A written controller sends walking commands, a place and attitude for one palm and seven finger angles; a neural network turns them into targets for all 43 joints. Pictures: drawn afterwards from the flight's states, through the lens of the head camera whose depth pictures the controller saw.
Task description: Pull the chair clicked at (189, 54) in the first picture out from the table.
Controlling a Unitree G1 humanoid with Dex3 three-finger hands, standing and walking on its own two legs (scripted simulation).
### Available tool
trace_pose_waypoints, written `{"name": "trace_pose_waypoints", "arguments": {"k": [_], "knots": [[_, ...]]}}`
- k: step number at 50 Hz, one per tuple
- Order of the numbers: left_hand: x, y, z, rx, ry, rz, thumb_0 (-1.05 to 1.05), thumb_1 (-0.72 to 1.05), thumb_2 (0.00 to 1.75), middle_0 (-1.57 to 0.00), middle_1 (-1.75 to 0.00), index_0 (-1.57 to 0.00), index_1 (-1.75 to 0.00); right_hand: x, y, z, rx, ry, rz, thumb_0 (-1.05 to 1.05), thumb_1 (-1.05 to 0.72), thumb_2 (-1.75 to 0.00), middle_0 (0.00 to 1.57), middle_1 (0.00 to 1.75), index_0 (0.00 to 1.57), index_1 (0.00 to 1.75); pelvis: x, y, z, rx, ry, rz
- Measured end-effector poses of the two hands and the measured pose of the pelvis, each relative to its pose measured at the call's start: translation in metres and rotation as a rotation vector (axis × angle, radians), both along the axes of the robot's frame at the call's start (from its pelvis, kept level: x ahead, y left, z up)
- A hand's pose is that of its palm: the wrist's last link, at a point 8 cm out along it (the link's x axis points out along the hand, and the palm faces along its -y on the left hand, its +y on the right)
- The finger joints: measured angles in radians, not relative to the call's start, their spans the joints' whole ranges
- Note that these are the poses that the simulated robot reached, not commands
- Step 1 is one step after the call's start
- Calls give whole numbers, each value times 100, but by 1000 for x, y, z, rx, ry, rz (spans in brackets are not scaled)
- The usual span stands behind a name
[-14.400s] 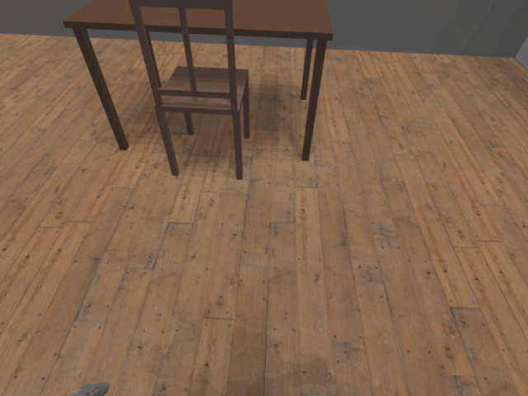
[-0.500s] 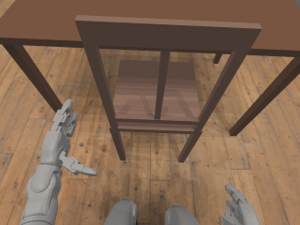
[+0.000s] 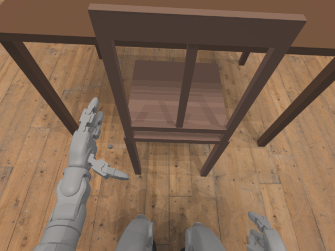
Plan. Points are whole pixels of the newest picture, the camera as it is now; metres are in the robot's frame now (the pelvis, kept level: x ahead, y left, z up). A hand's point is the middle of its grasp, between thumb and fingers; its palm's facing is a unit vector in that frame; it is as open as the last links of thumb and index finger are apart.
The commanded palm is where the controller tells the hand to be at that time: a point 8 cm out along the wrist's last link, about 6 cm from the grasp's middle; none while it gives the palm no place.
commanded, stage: aim the fingers beside a spindle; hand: left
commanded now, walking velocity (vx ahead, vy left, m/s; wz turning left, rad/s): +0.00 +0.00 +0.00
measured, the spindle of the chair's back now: (184, 94) +0.50 -0.03 +0.03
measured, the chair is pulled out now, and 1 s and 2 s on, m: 0.00 0.00 0.00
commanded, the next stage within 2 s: push the fingers through the gap in 1.88 s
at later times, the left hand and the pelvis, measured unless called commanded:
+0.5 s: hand (117, 144) +0.36 +0.14 +0.01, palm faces -0.03 -1.00 -0.03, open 16.9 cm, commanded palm +0.34 +0.19 +0.02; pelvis +0.00 -0.01 +0.00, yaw +0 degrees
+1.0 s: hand (118, 145) +0.35 +0.13 +0.02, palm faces -0.02 -1.00 -0.04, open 16.9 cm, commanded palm +0.33 +0.19 +0.02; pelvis +0.00 -0.01 +0.00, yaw +0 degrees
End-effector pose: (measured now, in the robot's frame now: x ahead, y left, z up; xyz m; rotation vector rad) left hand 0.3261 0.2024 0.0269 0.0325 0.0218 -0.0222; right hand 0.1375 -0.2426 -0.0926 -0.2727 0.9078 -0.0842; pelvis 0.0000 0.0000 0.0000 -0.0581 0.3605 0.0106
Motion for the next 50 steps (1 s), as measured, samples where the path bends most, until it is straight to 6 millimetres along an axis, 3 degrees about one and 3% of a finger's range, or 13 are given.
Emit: {"name": "trace_pose_waypoints", "arguments": {"k": [10, 18, 28, 33, 39, 45, 50], "knots": [[17, -10, -14, 3, 28, 6, -1, -50, 30, -7, -8, -6, -8, -11, -3, -8, 2, 46, -23, 1, -90, -90, 20, 30, 20, 30, -2, -2, -5, 3, 19, -9], [12, 0, -2, 22, 0, 31, -1, -50, 30, -7, -8, -6, -8, -16, -5, -9, 17, 76, -30, 1, -90, -90, 20, 30, 20, 30, 0, -4, -2, 7, 12, -9], [13, -16, -14, -4, 27, -5, -1, -50, 30, -7, -8, -6, -8, -8, -12, -8, 1, 56, -31, 1, -90, -90, 20, 30, 20, 30, 1, -7, -4, 7, 20, -8], [16, -7, -6, 24, -5, 30, -1, -50, 30, -7, -8, -7, -8, -5, -13, -8, 9, 51, -25, 1, -90, -90, 20, 30, 20, 30, 2, -9, -4, 13, 18, -13], [14, 2, -9, 14, 27, 33, -1, -50, 30, -7, -8, -6, -8, -2, -12, -9, 19, 52, -21, 1, -90, -90, 20, 30, 20, 30, 3, -11, -4, 12, 20, -9], [3, -13, -12, -2, 38, -22, -1, -50, 30, -6, -8, -6, -8, 0, -11, -8, 15, 41, -18, 1, -90, -90, 20, 30, 20, 30, 3, -9, -2, 9, 17, -5], [8, -17, -7, 8, -6, -1, -1, -50, 30, -7, -8, -6, -8, 1, -11, -10, 11, 34, -14, 1, -90, -90, 20, 30, 20, 30, 2, -9, -5, 12, 16, -9]]}}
